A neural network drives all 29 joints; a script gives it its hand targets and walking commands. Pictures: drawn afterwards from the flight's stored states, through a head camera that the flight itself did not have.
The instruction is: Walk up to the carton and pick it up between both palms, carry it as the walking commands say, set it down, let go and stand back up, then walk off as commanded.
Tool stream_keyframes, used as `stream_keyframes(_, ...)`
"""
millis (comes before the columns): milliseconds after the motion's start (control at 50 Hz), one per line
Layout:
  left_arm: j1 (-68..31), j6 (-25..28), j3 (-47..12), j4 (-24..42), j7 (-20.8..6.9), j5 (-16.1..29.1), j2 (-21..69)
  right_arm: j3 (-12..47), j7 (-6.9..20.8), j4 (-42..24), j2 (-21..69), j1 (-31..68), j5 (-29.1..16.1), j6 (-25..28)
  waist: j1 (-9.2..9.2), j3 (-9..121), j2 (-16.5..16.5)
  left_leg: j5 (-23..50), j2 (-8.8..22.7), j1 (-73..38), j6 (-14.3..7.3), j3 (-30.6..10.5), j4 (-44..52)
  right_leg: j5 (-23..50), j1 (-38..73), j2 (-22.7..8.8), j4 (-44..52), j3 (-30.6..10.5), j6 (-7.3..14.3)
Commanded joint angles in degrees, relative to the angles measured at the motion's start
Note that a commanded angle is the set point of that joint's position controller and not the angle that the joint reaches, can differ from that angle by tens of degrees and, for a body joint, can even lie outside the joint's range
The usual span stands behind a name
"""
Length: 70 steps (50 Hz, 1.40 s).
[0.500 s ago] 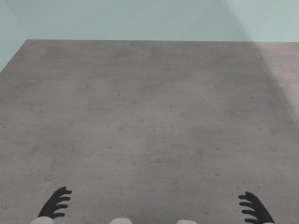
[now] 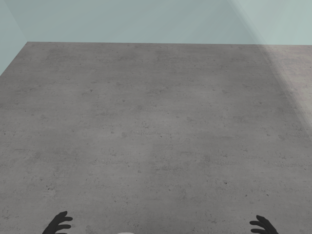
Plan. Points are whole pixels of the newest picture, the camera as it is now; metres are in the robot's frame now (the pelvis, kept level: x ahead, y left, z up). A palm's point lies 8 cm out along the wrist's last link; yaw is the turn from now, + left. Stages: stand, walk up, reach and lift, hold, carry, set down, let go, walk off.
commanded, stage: stand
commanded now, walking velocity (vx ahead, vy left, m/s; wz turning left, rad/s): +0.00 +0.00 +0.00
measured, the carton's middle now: out of the picture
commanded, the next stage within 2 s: walk up in 0.72 s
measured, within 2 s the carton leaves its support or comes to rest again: neither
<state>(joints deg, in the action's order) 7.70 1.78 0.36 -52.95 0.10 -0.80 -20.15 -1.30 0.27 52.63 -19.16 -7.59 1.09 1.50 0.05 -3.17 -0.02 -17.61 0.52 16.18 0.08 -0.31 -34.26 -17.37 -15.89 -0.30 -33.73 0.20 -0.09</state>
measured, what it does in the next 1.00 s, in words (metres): stands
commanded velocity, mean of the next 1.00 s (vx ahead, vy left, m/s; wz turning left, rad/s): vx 0.00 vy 0.00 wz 0.00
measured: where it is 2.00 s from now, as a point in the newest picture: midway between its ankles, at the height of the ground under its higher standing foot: outside the picture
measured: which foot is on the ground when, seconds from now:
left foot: down 0.00-1.00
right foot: down 0.00-0.96, up 0.98-1.00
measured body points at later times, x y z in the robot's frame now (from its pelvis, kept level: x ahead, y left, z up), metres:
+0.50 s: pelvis +0.00 +0.00 +0.02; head +0.01 +0.00 +0.47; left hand +0.10 +0.31 -0.11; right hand +0.10 -0.30 -0.11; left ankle +0.01 +0.12 -0.73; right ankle +0.01 -0.12 -0.73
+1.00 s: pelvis -0.01 +0.00 +0.01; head +0.02 +0.00 +0.46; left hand +0.11 +0.31 -0.11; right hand +0.10 -0.32 -0.10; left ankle +0.01 +0.12 -0.73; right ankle +0.00 -0.12 -0.71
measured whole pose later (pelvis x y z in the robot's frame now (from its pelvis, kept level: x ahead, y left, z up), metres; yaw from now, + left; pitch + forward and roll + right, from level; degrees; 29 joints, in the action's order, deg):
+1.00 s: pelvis -0.01 +0.00 +0.01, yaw -3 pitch +0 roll +0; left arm 7.2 -2.8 2.7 -53.5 -3.5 -2.0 -23.3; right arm -2.4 0.1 54.4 -21.2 -6.3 1.2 0.5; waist -0.9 -3.4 0.4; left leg -13.7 1.5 14.1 -0.9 2.2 -27.4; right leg -18.7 -19.8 0.1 -38.9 -0.5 0.8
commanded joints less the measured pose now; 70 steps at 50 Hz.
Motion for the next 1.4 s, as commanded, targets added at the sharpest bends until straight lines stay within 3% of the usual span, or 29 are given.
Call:
stream_keyframes(0,-3.36,1.35,2.34,3.49,0.44,0.31,-10.3,-2.41,-0.42,-3.17,-10.82,2.61,0.1,1.24,0.12,5.58,-0.39,9.27,5.22,-2.05,-3.43,-4.73,7.17,8.96,2.5,-5.59,6.5,-5.7,3.15)
stream_keyframes(220,-3.48,0.87,1.9,-1.33,0.42,0.24,-10.76,-1.83,-0.66,0.91,-11.64,3.66,-0.23,1.08,-0.34,5.36,-1.54,12.75,5.93,-5.98,-2.71,-4.64,12.37,11.93,6.99,-5.96,11.54,-5.37,1.95)
stream_keyframes(300,-4.9,0.98,1.79,-2.5,0.52,-0.11,-10.91,-1.7,-0.47,2.04,-11.43,3.4,-0.56,0.84,0.34,5.34,1.22,10.76,6.33,-8.93,-2.26,-5.59,14.41,9.03,6.38,-5.84,13.9,-4.68,1.86)
stream_keyframes(380,-5.75,0.8,1.72,-2.69,0.2,0.28,-11.12,-1.58,-0.67,2.89,-11.21,4.25,-0.43,0.8,-0.11,3.67,0.46,8.53,6.14,-7.16,-2.01,-5.45,15.93,7.41,6.77,-5.99,15.17,-4.9,1.3)
stream_keyframes(400,-4.53,0.86,1.7,-3.49,0.11,0.13,-10.48,-1.51,-0.65,3.09,-11.1,3.85,-0.06,0.94,-0.28,4.56,-2.39,8.84,6.34,-7.0,-2.15,-5.11,15.67,9.38,8.25,-6.34,15.06,-5.0,1.5)
stream_keyframes(420,-4.08,0.77,1.8,-4.14,0.35,0.32,-11.22,-1.37,-0.63,3.16,-11.34,3.56,-0.23,1.05,-0.43,3.82,0.15,10.57,6.24,-6.73,-2.62,-5.86,16.69,10.68,8.82,-6.13,14.75,-5.0,1.52)
stream_keyframes(500,-5.28,0.54,1.93,-3.99,0.44,0.28,-11.69,-1.58,-0.55,3.4,-11.46,4.56,-0.34,1.05,0.06,4.54,0.84,11.43,6.36,-8.35,-2.06,-5.54,16.42,10.7,7.78,-6.55,14.94,-4.65,1.41)
stream_keyframes(540,-4.79,0.55,1.8,-4.57,0.38,0.34,-11.18,-1.37,-0.67,3.61,-12.12,4.14,-0.04,1.17,-0.3,4.0,-1.58,10.42,6.37,-7.84,-2.2,-5.69,17.36,8.51,7.71,-6.48,15.65,-5.05,1.44)
stream_keyframes(660,-4.08,0.6,1.92,-5.4,0.39,0.14,-12.25,-1.39,-0.72,4.28,-12.03,3.37,-0.48,1.06,-0.17,4.88,0.57,14.09,6.45,-9.1,-2.07,-5.85,16.63,11.62,9.95,-6.7,16.66,-4.61,1.53)
stream_keyframes(740,-4.38,0.41,1.91,-5.21,0.33,0.16,-11.63,-1.19,-0.63,4.82,-12.11,3.87,-0.26,1.04,0.06,3.79,-2.37,11.6,6.7,-8.22,-2.14,-5.84,17.56,10.66,9.44,-6.71,16.71,-4.7,1.21)
stream_keyframes(780,-5.18,0.38,2.04,-5.35,0.3,-0.23,-12.25,-2.0,-0.9,4.78,-12.34,3.62,-0.55,0.84,0.23,3.79,1.87,10.79,6.79,-9.22,-2.22,-6.16,17.68,9.49,8.26,-6.57,17.26,-4.82,1.3)
stream_keyframes(840,-3.95,0.07,2.0,-5.8,0.39,0.47,-12.16,-1.71,-0.92,5.06,-13.18,4.32,-0.47,0.53,-0.62,3.89,-3.32,10.82,6.22,-8.37,-1.87,-4.88,17.19,10.52,9.05,-7.21,17.48,-5.6,1.45)
stream_keyframes(880,-4.53,0.2,2.0,-5.54,0.57,0.19,-12.1,-1.18,-0.89,5.26,-11.14,3.69,-0.26,0.52,0.06,2.78,-1.09,10.92,6.23,-7.74,-1.67,-5.51,17.78,10.01,9.23,-6.61,16.92,-4.69,1.36)
stream_keyframes(900,-6.27,-2.1,5.01,2.24,-2.21,-2.07,-16.72,-4.15,-0.82,1.7,-17.18,2.02,0.3,0.03,1.95,2.33,5.55,11.45,5.11,-10.5,-7.06,-2.93,7.84,21.03,-3.15,-3.9,8.33,-5.76,3.79)
stream_keyframes(920,-7.01,-2.73,4.9,4.64,-3.12,-1.7,-14.73,-4.61,-1.07,0.31,-17.51,-2.04,0.21,-0.29,3.12,7.39,2.87,13.45,9.33,-10.48,-9.45,-5.86,7.02,22.96,-4.14,-3.69,2.56,-4.37,4.27)
stream_keyframes(940,-7.45,-3.27,4.52,7.26,-3.79,-1.47,-12.38,-5.33,-1.11,-1.27,-19.49,-2.55,0.5,-0.35,3.18,8.76,-3.38,17.23,16.15,-11.31,-13.17,-9.75,11.24,16.99,-7.8,-0.96,-5.61,-0.8,2.68)
stream_keyframes(960,-7.46,-3.81,4.71,9.72,-4.41,-1.45,-11.66,-5.78,-1.05,-3.71,-20.66,-0.49,0.35,-0.27,2.95,9.25,-11.77,24.72,25.93,-9.48,-18.14,-15.0,15.5,-7.15,-12.63,-1.08,-16.67,-1.06,1.28)
stream_keyframes(980,-7.13,-4.33,5.26,11.04,-4.63,-1.26,-12.62,-5.81,-1.22,-5.38,-20.32,0.94,-0.12,0.0,2.3,9.8,-7.8,28.82,27.53,-8.74,-18.78,-13.82,14.03,-10.82,-13.83,-4.09,-23.55,-5.45,1.75)
stream_keyframes(1020,-5.59,-4.61,5.13,12.45,-5.75,-0.65,-12.48,-5.71,-1.94,-6.27,-19.29,-0.07,0.66,0.19,1.65,7.49,-4.07,24.45,24.69,-8.27,-15.49,-8.3,13.3,-8.8,-15.96,-6.37,-21.39,-7.44,1.65)
stream_keyframes(1120,-1.49,-4.07,6.73,14.3,-8.02,-1.29,-14.29,-6.41,-0.95,-11.38,-21.73,0.9,0.3,0.34,-0.01,7.65,-9.84,16.74,20.18,-1.23,-11.22,1.22,9.54,-1.52,-7.44,-3.99,-11.17,1.2,-0.47)
stream_keyframes(1140,-2.38,-3.9,7.1,14.78,-8.11,-1.03,-14.73,-6.38,-0.61,-11.13,-22.14,0.29,0.7,0.08,0.96,7.54,-9.94,14.83,18.58,1.8,-10.64,2.71,7.64,-1.38,-4.82,-2.68,-8.5,2.61,-0.33)
stream_keyframes(1160,0.04,-3.86,7.36,15.44,-8.06,-1.12,-14.2,-6.34,-0.59,-12.03,-22.26,1.6,-0.06,-0.36,-1.58,8.31,-11.31,11.44,17.15,3.32,-8.72,5.35,4.69,2.65,-1.03,-1.99,-2.19,3.74,0.63)
stream_keyframes(1180,1.18,-3.37,7.59,14.22,-7.64,-1.54,-14.96,-5.72,-0.35,-11.95,-21.12,0.63,-0.12,-0.95,-1.61,8.28,-6.68,8.35,13.74,4.21,-7.65,7.76,-1.38,4.75,2.1,0.7,5.97,5.38,1.15)
stream_keyframes(1200,4.73,-3.32,8.84,13.91,-7.04,-2.33,-18.38,-4.65,-0.17,-12.23,-18.29,-1.84,-0.3,-1.65,-4.27,9.1,4.26,0.8,8.65,11.85,-5.36,11.81,-12.14,0.81,8.81,-3.08,12.32,-3.02,3.53)
stream_keyframes(1220,3.89,-3.05,10.0,16.4,-6.28,-3.23,-27.27,-2.89,-0.55,-14.95,-13.61,-0.24,-1.42,-1.13,-4.16,6.78,24.57,-19.28,-1.34,27.79,-1.74,11.86,-20.87,6.95,9.6,-17.51,20.06,-29.69,11.8)
stream_keyframes(1240,3.54,-3.15,9.4,17.58,-5.98,-2.73,-24.79,-3.16,-1.6,-13.63,-15.01,1.98,-2.04,-0.76,-4.43,9.79,16.69,-16.12,2.85,24.86,-1.26,2.13,-26.23,8.44,7.91,-16.5,18.37,-28.79,13.96)
stream_keyframes(1280,-0.89,-3.38,8.59,18.83,-5.96,-2.35,-20.68,-4.21,-1.31,-10.45,-17.54,-2.17,-2.47,0.35,-1.29,10.77,9.16,-7.04,2.92,19.97,-1.13,1.5,-22.08,11.78,8.11,-10.89,13.23,-20.43,11.8)
stream_keyframes(1340,-3.04,-4.4,7.58,20.8,-6.25,-2.17,-18.66,-4.1,-1.01,-8.98,-17.98,-7.1,-2.44,0.34,-0.17,10.52,10.93,-3.03,-0.54,12.87,-1.33,3.05,-15.77,10.89,2.07,-6.76,13.53,-18.8,9.82)
stream_keyframes(1380,-6.29,-4.17,6.26,22.19,-6.46,-1.71,-17.68,-4.92,-0.77,-9.16,-17.01,-7.76,-1.92,1.11,1.01,9.52,7.32,-4.02,-1.86,0.47,0.57,4.56,-3.99,13.45,-5.55,-6.89,14.1,-17.17,12.6)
